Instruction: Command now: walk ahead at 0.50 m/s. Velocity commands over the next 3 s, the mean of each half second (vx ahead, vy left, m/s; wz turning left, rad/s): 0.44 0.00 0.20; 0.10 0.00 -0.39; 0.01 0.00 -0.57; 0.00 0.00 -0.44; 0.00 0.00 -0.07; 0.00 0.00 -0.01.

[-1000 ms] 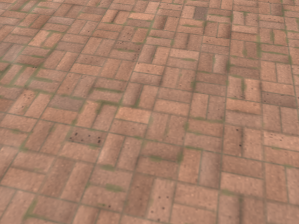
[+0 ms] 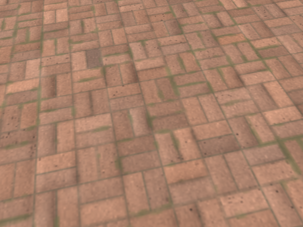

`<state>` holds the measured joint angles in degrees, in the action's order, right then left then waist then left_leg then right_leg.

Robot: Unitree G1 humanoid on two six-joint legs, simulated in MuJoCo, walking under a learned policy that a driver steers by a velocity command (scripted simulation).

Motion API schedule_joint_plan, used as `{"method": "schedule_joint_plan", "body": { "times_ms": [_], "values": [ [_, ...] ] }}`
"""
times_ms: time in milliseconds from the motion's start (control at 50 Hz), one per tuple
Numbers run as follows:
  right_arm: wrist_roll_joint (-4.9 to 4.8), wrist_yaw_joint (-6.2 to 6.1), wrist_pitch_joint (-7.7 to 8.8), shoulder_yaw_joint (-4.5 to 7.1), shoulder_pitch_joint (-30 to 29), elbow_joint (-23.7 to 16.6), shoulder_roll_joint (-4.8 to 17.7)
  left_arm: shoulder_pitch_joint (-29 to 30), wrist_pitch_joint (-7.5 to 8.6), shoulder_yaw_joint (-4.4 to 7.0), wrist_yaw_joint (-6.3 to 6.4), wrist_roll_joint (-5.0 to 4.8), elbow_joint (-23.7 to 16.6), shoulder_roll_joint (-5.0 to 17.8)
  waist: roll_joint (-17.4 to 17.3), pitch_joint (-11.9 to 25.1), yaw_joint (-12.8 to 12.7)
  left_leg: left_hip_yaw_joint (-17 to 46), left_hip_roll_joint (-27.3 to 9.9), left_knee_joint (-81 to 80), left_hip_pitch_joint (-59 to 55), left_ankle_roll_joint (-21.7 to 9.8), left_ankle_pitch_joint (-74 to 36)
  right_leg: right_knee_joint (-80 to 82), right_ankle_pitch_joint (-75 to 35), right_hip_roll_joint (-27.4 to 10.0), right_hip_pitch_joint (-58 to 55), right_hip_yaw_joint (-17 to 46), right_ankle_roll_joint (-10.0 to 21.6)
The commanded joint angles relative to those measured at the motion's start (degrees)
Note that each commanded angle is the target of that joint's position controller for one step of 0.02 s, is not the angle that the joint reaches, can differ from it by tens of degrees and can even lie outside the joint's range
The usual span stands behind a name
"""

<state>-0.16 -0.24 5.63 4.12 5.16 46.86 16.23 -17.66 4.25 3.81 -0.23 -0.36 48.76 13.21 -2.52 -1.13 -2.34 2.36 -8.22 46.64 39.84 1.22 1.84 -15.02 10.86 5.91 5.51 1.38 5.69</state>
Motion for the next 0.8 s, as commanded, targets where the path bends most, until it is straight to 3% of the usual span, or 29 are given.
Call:
{"method": "schedule_joint_plan", "body": {
  "times_ms": [20,80,140,160,200,220,240,260,280,300,320,340,360,420,460,500,560,620,660,700,720,740,760,780,800],
  "values": [
    [-0.63,0.78,0.51,-0.24,-4.1,-3.2,1.8,-0.9,1.0,1.9,0.62,0.12,-2.3,9.2,6.0,-0.4,-1.4,-2.9,1.9,-9.5,-4.0,-0.8,-11.4,6.3,-17.6,-13.3,2.1,3.0,5.8],
    [-1.25,1.72,0.57,-0.57,-7.6,-4.6,2.2,-2.8,1.05,1.88,0.57,0.28,-0.5,9.6,5.9,-2.6,-2.8,-2.7,3.0,-13.6,-1.7,-2.5,-11.7,6.5,-15.8,-16.2,-3.7,2.4,5.5],
    [-1.43,3.19,0.89,-0.74,-9.4,-6.3,2.6,-3.5,0.21,2.03,0.86,0.35,0.6,9.9,5.5,-3.2,-2.7,-2.7,4.6,-15.7,1.8,-4.8,-4.9,2.9,-23.4,-19.2,-11.8,0.8,4.6],
    [-1.41,3.64,0.95,-0.63,-8.5,-6.5,3.0,-2.8,-0.08,2.11,1.07,0.34,0.5,10.3,6.0,-2.4,-1.7,-3.3,5.5,-16.1,0.4,-5.7,-2.3,0.7,-29.9,-19.6,-13.3,-0.1,3.9],
    [-1.07,3.83,0.6,0.45,-2.7,-5.7,5.3,-0.9,-0.67,2.39,1.61,0.51,-0.2,11.8,8.2,2.7,1.7,-6.5,9.3,-15.0,-8.6,-7.7,2.9,-7.8,-50.5,-19.1,-14.8,-2.2,2.4],
    [-0.88,3.65,0.36,1.62,4.5,-4.0,7.4,0.6,-1.21,2.32,1.88,0.49,-0.7,12.1,7.9,6.7,5.8,-7.9,11.7,-16.4,-18.0,-9.1,2.5,-17.6,-56.7,-17.4,-13.1,-4.1,1.1],
    [-0.6,3.08,0.0,2.9,13.1,-2.5,10.4,1.2,-1.23,2.0,2.28,0.62,-1.7,12.1,5.4,11.6,9.9,-1.8,8.4,-16.8,-33.3,-11.7,-0.4,-31.5,-48.6,-15.7,-3.2,-5.4,-0.9],
    [-0.02,2.64,-0.11,4.39,19.0,-2.5,16.0,-4.8,0.07,0.03,1.48,1.38,-3.7,6.1,-7.5,19.9,7.7,25.9,-6.4,-17.7,-56.5,-22.5,4.4,-55.8,-16.8,-6.2,21.0,-5.5,-5.3],
    [-0.76,2.69,-0.23,3.19,19.7,-1.8,12.4,-4.3,2.09,-0.72,0.43,1.15,-3.3,5.8,-10.3,24.2,7.9,44.5,-11.1,-27.2,-64.4,-25.9,9.6,-64.6,20.4,-0.7,33.4,3.4,-5.6],
    [-0.83,2.35,-0.47,2.38,17.5,-2.2,9.3,0.7,3.6,0.25,-0.47,-1.06,-4.9,9.9,-6.7,17.0,8.9,37.5,-9.1,-28.5,-60.2,-22.2,14.6,-66.4,17.6,-4.9,39.4,6.7,-4.2],
    [-0.74,2.12,-0.61,1.96,13.7,-3.5,7.9,4.8,4.38,0.06,-0.61,-1.62,-6.2,10.1,-1.3,10.6,7.8,30.3,-7.1,-29.5,-51.1,-20.1,12.8,-62.6,12.9,-7.6,39.5,5.6,-3.5],
    [-0.27,2.04,-0.73,1.25,9.2,-4.6,6.3,5.6,4.32,0.29,-0.3,-0.88,-5.8,9.9,3.3,5.4,5.2,23.6,-6.0,-30.3,-41.1,-18.6,1.6,-57.6,10.5,-9.8,36.8,4.0,-3.9],
    [0.48,1.92,-0.63,0.42,6.8,-5.6,4.5,4.6,3.53,0.82,0.06,-0.03,-5.2,10.3,3.8,3.8,3.1,18.2,-4.6,-31.0,-34.3,-17.8,-10.6,-54.5,9.6,-11.6,31.9,3.3,-4.6],
    [1.21,1.85,0.09,0.04,5.7,-4.6,4.9,-0.4,0.92,0.42,0.97,0.46,-3.7,7.2,0.3,4.3,0.2,7.6,-2.3,-32.0,-25.3,-17.4,-32.0,-47.6,7.2,-12.1,24.4,1.2,-7.2],
    [1.21,1.32,0.23,0.24,5.5,-3.7,6.1,0.8,0.1,-0.07,1.52,0.42,-4.2,5.9,-1.1,4.6,0.3,1.9,-0.7,-32.4,-24.3,-15.9,-35.9,-39.9,0.4,-11.9,23.7,0.3,-7.8],
    [1.17,0.81,-0.21,0.07,5.5,-3.2,6.1,3.2,0.1,-0.43,1.25,0.29,-4.4,5.3,-1.5,5.3,1.6,-2.5,1.3,-32.8,-25.2,-13.7,-33.0,-31.0,-9.4,-11.1,21.5,-0.7,-7.3],
    [1.23,0.13,-1.04,0.01,6.8,-1.7,6.8,7.6,0.29,-0.31,0.36,-0.18,-5.9,5.9,-1.5,5.5,4.1,-3.4,-0.2,-32.6,-30.6,-12.5,-28.2,-23.4,-16.9,-9.9,21.6,-0.5,-6.6],
    [0.88,-0.73,-2.76,0.4,6.3,-0.9,7.8,9.9,0.23,0.43,-0.78,-0.09,-8.2,7.7,-1.6,4.0,4.5,-2.6,-3.2,-29.1,-36.3,-12.3,-26.2,-20.7,-10.6,-9.3,25.5,-0.4,-5.6],
    [0.17,-1.44,-4.07,0.64,5.6,-1.0,7.9,9.4,0.15,0.8,-1.68,0.2,-9.2,8.1,-1.9,3.4,3.9,-1.8,-4.8,-24.5,-38.6,-11.8,-27.0,-19.6,-4.7,-8.5,26.6,-1.3,-4.5],
    [-0.73,-2.27,-5.13,0.78,4.1,-1.8,7.8,3.6,0.24,1.61,-2.13,0.38,-8.4,9.0,-0.9,5.0,0.7,-3.3,-3.0,-14.8,-37.6,-9.1,-29.9,-13.2,-7.5,-6.1,19.6,-2.9,-2.2],
    [-0.02,-2.52,-4.98,0.7,5.9,-2.5,7.4,-0.8,0.3,3.03,-1.63,0.71,-8.0,13.2,4.3,9.0,-0.5,-6.0,1.6,-3.8,-33.0,-5.4,-23.4,-11.3,-27.4,-9.0,9.6,3.3,1.1],
    [2.01,-2.06,-4.18,-0.17,7.1,-4.7,5.1,-3.5,-0.09,4.03,-0.6,1.36,-9.0,18.1,15.1,13.7,0.4,-8.7,10.6,15.0,-17.3,-0.8,6.3,-12.8,-54.0,-20.8,-4.8,19.9,9.6],
    [1.92,-1.06,-3.6,-1.08,8.0,-5.4,3.3,-5.4,-0.57,3.29,-0.11,1.98,-9.2,16.4,19.9,21.9,0.2,-0.5,16.4,27.2,-5.8,0.5,37.7,-10.1,-55.1,-28.6,-14.4,34.3,18.9],
    [0.36,-0.34,-3.7,-0.52,7.9,-4.7,6.0,-2.0,-1.02,2.74,-0.01,1.31,-10.7,13.7,12.3,21.7,0.0,4.9,12.1,30.9,-4.1,0.1,35.6,-9.2,-42.6,-26.3,-11.6,30.8,16.6],
    [-0.42,-0.41,-4.3,-0.36,5.4,-4.9,6.2,2.4,-1.63,2.43,0.3,0.56,-12.1,12.1,7.7,16.2,0.6,4.1,10.2,29.9,-2.2,0.1,31.6,-8.3,-32.0,-23.1,-5.9,25.2,13.1]
  ]
}}
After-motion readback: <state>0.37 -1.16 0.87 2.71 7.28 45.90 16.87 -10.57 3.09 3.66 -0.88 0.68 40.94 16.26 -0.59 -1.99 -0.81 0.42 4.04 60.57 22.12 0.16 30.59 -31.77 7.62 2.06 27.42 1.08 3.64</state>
